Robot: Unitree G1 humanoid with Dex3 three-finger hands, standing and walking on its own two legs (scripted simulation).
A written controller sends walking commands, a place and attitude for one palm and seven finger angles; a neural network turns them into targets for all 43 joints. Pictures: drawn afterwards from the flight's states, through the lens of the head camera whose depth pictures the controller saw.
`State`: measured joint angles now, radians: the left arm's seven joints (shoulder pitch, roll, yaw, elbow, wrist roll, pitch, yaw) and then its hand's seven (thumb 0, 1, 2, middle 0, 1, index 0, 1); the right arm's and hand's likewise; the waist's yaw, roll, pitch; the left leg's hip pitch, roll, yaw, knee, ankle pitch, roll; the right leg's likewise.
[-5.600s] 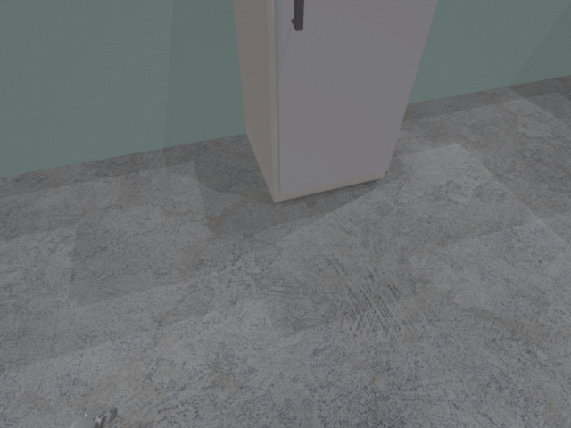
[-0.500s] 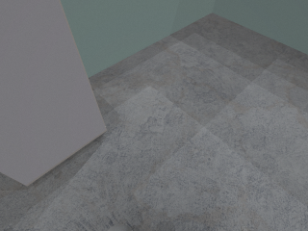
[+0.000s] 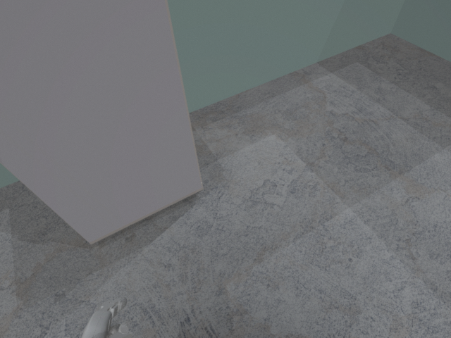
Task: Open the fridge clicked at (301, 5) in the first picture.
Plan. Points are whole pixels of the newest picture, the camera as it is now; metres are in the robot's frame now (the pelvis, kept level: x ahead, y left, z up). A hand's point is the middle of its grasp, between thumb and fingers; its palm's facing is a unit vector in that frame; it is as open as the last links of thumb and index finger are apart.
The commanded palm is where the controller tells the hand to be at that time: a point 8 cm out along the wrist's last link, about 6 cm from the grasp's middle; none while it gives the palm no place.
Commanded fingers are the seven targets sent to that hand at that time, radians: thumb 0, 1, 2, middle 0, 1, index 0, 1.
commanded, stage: turn to face it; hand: left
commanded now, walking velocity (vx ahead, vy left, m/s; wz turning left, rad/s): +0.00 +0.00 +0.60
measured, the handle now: out of the picture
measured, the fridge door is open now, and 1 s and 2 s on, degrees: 0 0 0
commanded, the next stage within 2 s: take the last steps up to it in 0.82 s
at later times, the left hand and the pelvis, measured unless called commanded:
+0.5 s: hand out of the picture -0.07 +0.26 -0.18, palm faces +0.34 -0.90 -0.27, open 7.4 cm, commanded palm none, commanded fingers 0.00 0.90 0.90 -0.20 -0.30 -0.20 -0.30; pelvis -0.02 +0.04 -0.01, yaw +18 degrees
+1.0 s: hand out of the picture -0.03 +0.23 -0.14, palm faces +0.44 -0.86 -0.26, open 7.4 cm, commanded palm none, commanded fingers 0.00 0.90 0.90 -0.20 -0.30 -0.20 -0.30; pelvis -0.03 +0.01 +0.00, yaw +26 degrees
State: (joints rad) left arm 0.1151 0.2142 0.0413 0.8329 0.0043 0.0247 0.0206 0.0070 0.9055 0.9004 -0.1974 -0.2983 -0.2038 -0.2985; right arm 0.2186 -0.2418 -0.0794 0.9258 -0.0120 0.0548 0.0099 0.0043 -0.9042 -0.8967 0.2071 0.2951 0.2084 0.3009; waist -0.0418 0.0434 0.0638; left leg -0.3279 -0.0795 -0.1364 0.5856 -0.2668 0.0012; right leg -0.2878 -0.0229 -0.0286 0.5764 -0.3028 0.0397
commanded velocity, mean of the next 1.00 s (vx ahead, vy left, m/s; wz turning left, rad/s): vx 0.03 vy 0.00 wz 0.38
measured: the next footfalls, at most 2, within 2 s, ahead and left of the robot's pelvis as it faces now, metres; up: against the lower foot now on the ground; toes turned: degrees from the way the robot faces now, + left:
left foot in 0.44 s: -0.01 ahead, +0.14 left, +0.00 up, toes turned +22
right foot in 0.98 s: +0.05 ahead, -0.07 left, +0.00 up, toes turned +23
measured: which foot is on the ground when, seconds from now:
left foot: down 0.00-0.00, up 0.02-0.42, down 0.44-0.98, up 1.00-1.00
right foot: down 0.00-0.44, up 0.46-0.96, down 0.98-1.00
